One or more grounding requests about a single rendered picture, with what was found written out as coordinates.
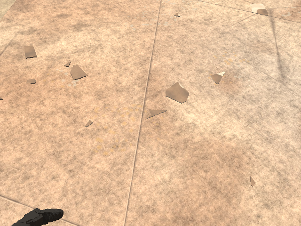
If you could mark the left robot hand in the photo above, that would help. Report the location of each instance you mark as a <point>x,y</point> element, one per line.
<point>39,217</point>

